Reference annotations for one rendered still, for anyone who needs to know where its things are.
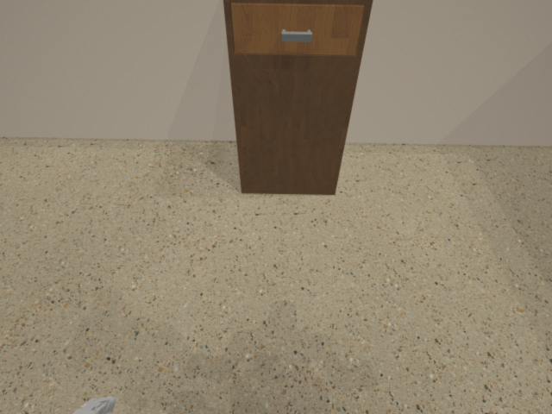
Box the handle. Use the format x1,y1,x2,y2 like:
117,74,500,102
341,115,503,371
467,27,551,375
281,29,312,42

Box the left robot hand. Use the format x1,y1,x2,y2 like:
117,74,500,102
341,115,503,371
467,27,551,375
73,397,116,414

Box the cabinet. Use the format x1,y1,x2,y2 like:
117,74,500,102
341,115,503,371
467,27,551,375
223,0,373,195

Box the drawer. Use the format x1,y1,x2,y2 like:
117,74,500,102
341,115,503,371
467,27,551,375
231,3,364,55

